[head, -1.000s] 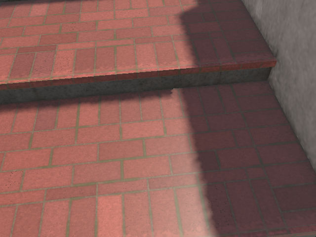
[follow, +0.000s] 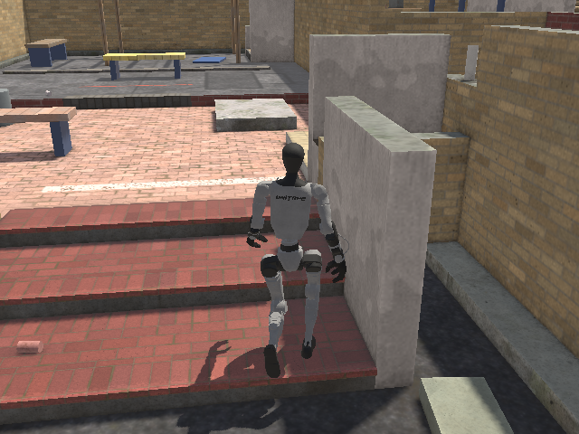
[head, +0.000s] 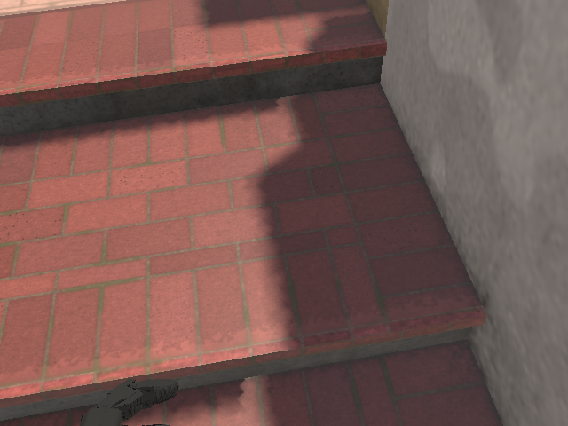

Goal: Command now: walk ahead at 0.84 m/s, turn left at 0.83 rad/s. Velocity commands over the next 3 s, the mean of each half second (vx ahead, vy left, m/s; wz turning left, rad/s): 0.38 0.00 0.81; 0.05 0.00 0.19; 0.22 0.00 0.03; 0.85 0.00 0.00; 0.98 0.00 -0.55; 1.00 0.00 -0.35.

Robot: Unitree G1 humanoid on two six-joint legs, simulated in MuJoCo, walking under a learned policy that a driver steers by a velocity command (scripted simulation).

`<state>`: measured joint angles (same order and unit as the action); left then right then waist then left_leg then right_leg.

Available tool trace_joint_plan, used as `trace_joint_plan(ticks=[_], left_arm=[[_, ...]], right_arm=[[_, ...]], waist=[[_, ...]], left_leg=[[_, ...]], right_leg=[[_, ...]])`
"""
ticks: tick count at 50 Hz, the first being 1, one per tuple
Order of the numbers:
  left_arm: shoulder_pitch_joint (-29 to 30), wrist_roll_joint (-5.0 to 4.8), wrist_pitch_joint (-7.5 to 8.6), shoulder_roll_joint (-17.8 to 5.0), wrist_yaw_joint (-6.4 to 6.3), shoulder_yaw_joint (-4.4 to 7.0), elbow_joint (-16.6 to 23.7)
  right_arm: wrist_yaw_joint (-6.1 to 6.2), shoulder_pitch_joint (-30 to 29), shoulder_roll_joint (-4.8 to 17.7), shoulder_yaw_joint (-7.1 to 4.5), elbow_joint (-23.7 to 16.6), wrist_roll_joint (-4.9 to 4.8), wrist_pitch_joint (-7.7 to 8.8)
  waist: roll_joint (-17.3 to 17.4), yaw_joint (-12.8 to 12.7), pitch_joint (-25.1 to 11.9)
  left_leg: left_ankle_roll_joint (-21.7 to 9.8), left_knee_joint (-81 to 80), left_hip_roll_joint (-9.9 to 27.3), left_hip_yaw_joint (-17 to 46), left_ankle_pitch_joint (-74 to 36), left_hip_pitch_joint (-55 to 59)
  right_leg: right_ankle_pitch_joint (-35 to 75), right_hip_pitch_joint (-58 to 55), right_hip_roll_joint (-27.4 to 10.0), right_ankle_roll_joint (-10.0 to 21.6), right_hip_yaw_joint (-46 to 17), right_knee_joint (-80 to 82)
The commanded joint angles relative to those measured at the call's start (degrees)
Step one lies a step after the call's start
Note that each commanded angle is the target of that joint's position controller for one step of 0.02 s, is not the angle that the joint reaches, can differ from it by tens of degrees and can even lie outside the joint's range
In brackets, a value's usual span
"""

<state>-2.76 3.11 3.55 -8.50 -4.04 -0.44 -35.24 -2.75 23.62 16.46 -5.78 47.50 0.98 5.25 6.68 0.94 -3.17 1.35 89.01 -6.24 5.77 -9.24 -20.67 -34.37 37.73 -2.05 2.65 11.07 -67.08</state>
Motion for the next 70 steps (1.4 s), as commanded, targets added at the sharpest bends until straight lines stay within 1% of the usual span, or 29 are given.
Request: trace_joint_plan(ticks=[1,4,5,6,7,9,11,12,13,14,18,24,28,29,34,36,37,41,53,58,59,60,61,62,64,65,66,69,70], left_arm=[[-17.27,0.26,3.02,-6.78,-1.84,4.26,-10.17],[-25.65,2.2,6.52,-6.1,-1.37,4.2,-16.33],[-24.9,0.86,7.08,-6.91,-0.34,4.2,-16.5],[-10.37,-5.04,7.6,5.81,1.19,0.6,-14.46],[0.24,-6.49,8.16,0.51,0.48,1.65,-8.88],[3.78,-1.16,7.67,-19.26,0.08,7.05,-4.35],[2.71,2.68,7.17,-19.2,3.18,6.73,-2.53],[-12.21,0.39,7.35,-7.41,5.68,4.02,-2.56],[-17.7,-1.36,6.93,-3.67,7.37,1.89,-1.82],[-8.55,-2.71,7.16,-8.75,6.85,2.5,0.84],[-13.45,0.57,5.44,-14.44,4.04,2.3,3.08],[-10.93,-3.53,2.25,-9.86,4.58,0.91,2.82],[4.88,-1.6,0.45,-2.85,3.45,-4.1,11.35],[15.72,-0.19,-0.07,-3.59,0.37,-2.16,13.32],[-10.66,-2.88,-4.84,-4.32,2.6,-0.9,6.0],[-25.18,-0.27,-3.33,-12.46,3.03,2.61,-1.47],[-19.16,1.82,-3.0,-23.17,2.53,5.0,0.5],[-4.19,-2.8,-1.95,-8.26,2.27,2.22,2.19],[-7.29,-4.55,-3.95,-8.44,-2.02,3.19,0.02],[17.65,-7.2,-7.65,-24.31,0.0,10.72,12.44],[-7.84,-9.72,-7.4,-18.92,1.09,10.57,3.6],[-20.71,-7.54,-5.32,-7.06,2.81,3.96,1.89],[-30.31,-7.25,-5.01,-3.71,3.15,2.57,-1.67],[-38.41,-3.56,-5.5,-7.43,3.93,3.29,0.08],[-16.3,-3.38,-4.07,0.67,5.44,0.45,-1.47],[-21.26,-5.13,-5.35,-2.37,4.86,1.49,-4.4],[-17.8,-6.94,-5.78,-20.25,5.3,5.43,-2.58],[-11.75,-5.11,-2.42,-20.29,3.84,5.79,0.93],[-12.81,1.18,2.85,-11.41,6.1,1.39,1.97]], right_arm=[[-0.03,-18.15,-3.99,1.32,-16.06,1.83,-2.07],[0.38,-23.2,-6.15,2.42,-17.12,0.78,-4.12],[0.82,-26.26,-6.85,2.89,-18.38,0.41,-4.09],[-2.17,-25.75,-8.21,4.73,-20.34,4.16,-1.55],[-2.65,-23.15,-6.48,4.43,-19.45,3.94,-0.43],[-5.02,-13.1,-5.96,4.04,-10.6,-2.39,1.73],[-3.68,2.3,6.26,-1.14,-8.36,-2.45,2.19],[-0.93,14.24,16.69,-3.52,-8.91,1.39,2.12],[-1.07,18.33,18.33,-4.0,-7.7,3.45,0.81],[-1.11,6.81,16.92,-3.82,-7.79,2.94,1.06],[-1.03,-20.71,10.47,0.84,-12.81,-1.31,1.44],[1.47,-6.94,10.15,-0.22,-5.86,2.57,1.71],[2.84,5.94,7.62,1.25,2.03,5.38,1.24],[2.65,4.59,10.25,0.27,-0.11,-0.59,-1.24],[3.04,-9.48,12.3,-0.6,-5.49,-2.28,-4.84],[1.8,-5.77,10.28,-0.66,-4.8,-4.64,-4.18],[2.58,1.43,2.1,0.84,-4.37,-5.62,-4.94],[3.45,2.32,1.65,0.97,-4.19,-2.86,-9.09],[4.13,-2.84,-0.7,-0.17,-8.99,-2.31,-9.82],[3.57,38.68,10.46,0.16,5.62,8.82,-8.49],[1.83,9.05,5.13,0.32,0.34,3.68,-5.9],[2.7,-16.64,-2.05,5.24,-11.07,0.73,-4.07],[3.35,-20.13,-4.8,6.62,-16.91,-0.02,-2.34],[2.95,-33.62,7.22,4.27,-23.81,-2.24,-3.18],[3.78,-8.28,6.88,1.86,-16.93,-1.81,-7.19],[2.9,-0.72,5.57,2.1,-14.23,1.71,-7.67],[3.11,4.41,3.52,2.63,-17.21,-1.01,-7.16],[3.42,-0.93,-0.6,3.13,-16.1,-2.16,-5.54],[0.16,-13.98,3.42,4.25,-15.53,0.58,-1.68]], waist=[[-18.39,-7.02,0.44],[0.38,-6.1,2.19],[0.6,-5.07,4.09],[-3.15,1.09,-7.87],[-4.81,4.49,-7.08],[-8.01,4.72,-3.11],[1.45,12.88,-6.01],[13.95,9.78,-25.66],[2.68,9.68,-32.28],[-2.69,7.68,-10.94],[-3.61,-9.61,-7.92],[-0.19,-4.58,-1.54],[-1.08,2.44,3.61],[-8.13,3.38,7.56],[7.31,-9.15,-6.91],[-8.23,-12.84,-16.27],[-35.25,-4.95,-18.73],[-12.35,1.99,-4.92],[-12.19,-0.1,0.81],[-18.61,15.4,8.68],[32.4,-0.12,1.71],[33.45,-10.38,-0.64],[7.56,-13.36,-2.24],[-5.7,-24.04,-0.75],[-10.33,-4.16,5.62],[-24.95,-4.16,3.48],[-41.68,1.46,10.9],[-23.43,1.77,16.97],[-11.44,-3.28,5.87]], left_leg=[[-3.18,20.81,5.56,10.6,38.44,-34.92],[-7.83,7.04,8.19,6.87,44.23,-45.4],[-7.82,1.84,8.43,5.13,42.56,-45.26],[-5.77,-15.16,12.76,-2.42,47.25,-38.39],[-1.55,-37.25,12.07,-6.76,51.06,-16.83],[2.08,-50.96,3.43,-16.72,5.58,24.44],[-7.85,-54.78,3.2,-4.7,-11.27,45.88],[-24.92,-47.8,19.76,17.78,-68.61,63.99],[-33.17,-48.35,29.31,32.33,-80.11,70.48],[-26.16,-52.36,26.52,25.92,-65.9,53.19],[-20.04,-63.4,18.35,10.51,-40.96,15.11],[-16.54,-67.14,18.36,7.89,-25.82,9.29],[-13.59,-65.06,29.5,16.2,-13.34,34.24],[-11.96,-71.66,21.36,6.49,-6.43,29.44],[-7.68,-76.02,14.74,-5.99,-35.46,5.35],[-4.22,-42.83,10.88,-5.95,-33.69,10.51],[0.4,-24.26,-1.68,2.66,32.79,0.73],[2.34,-1.69,4.09,-0.22,31.03,-10.53],[1.72,-19.88,5.17,6.11,17.28,-13.18],[-3.98,-88.11,9.04,-21.88,16.59,22.62],[-6.78,-75.81,17.31,-8.46,-7.29,14.93],[-3.6,-64.8,15.11,-5.36,-18.14,-0.06],[-5.08,-51.43,25.76,11.26,-11.55,-11.51],[-0.38,-51.86,23.62,11.94,-0.44,-18.68],[1.94,-53.85,11.11,-2.58,44.55,-7.9],[6.7,-34.25,6.41,-9.59,52.34,-18.19],[6.42,-21.93,6.01,-10.44,42.38,-21.58],[3.25,-1.37,11.56,-1.64,28.81,-31.98],[1.83,-2.9,10.17,1.84,23.68,-37.48]], right_leg=[[36.72,-35.28,-16.7,15.27,-49.35,33.69],[43.58,-46.28,-20.69,9.9,-36.31,35.9],[46.06,-44.6,-20.18,7.69,-31.21,40.34],[58.29,-41.19,-11.81,8.04,-17.54,38.03],[49.57,-26.25,-4.49,5.05,-8.89,41.14],[51.24,2.76,1.26,0.45,3.07,41.3],[41.93,14.45,-4.93,-5.51,-1.43,16.7],[-4.5,14.01,2.72,-9.79,-5.43,-10.38],[-6.05,19.25,4.81,-11.1,-21.26,-27.28],[2.13,31.46,5.42,-10.56,-20.89,-31.69],[7.71,14.04,0.53,-9.3,-14.58,-18.74],[2.44,19.2,4.61,-8.54,-11.71,-40.24],[-14.26,61.85,2.33,-2.43,-20.53,-59.78],[-11.16,55.72,-1.04,-0.78,-8.7,-41.02],[13.6,-13.78,2.26,3.88,-6.68,-7.69],[16.61,-25.44,2.63,5.62,-19.21,10.11],[40.24,-26.43,-12.8,8.77,-47.62,35.8],[-5.61,-7.92,-10.59,2.09,-43.76,40.0],[12.99,-19.2,-7.19,-6.97,-21.31,54.67],[27.13,-12.24,16.9,-36.9,3.89,40.83],[-7.6,-18.46,9.33,-21.83,-5.19,-22.86],[-22.16,-14.93,1.63,-9.72,-24.95,-37.57],[-27.49,-17.45,-0.51,-6.64,-41.02,-36.83],[-12.58,-27.27,-7.83,-1.62,-37.26,-1.33],[3.41,-20.57,4.58,-0.18,-7.95,42.73],[-6.36,-26.74,3.74,2.62,-15.85,37.8],[-30.74,-11.4,-7.96,11.84,-46.09,57.41],[-21.37,-10.26,-16.65,11.14,-60.97,58.89],[-9.94,-17.73,-13.18,14.24,-51.53,43.15]])
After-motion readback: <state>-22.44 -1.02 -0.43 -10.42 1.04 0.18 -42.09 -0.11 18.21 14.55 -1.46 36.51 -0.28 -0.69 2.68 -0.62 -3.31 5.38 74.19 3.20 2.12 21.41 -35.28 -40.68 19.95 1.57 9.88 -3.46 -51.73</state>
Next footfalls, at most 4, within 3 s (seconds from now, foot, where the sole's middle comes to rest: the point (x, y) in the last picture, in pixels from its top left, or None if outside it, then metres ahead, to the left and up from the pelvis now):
0.22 left None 0.28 0.12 -0.68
0.72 right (308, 293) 0.69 0.00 -0.53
1.20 left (239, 339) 0.59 0.14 -0.53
1.30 right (401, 297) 0.67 -0.20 -0.52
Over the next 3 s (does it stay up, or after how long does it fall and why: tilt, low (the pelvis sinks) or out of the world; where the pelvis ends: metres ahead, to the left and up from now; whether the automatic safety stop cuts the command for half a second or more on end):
stays up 1.81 0.31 0.38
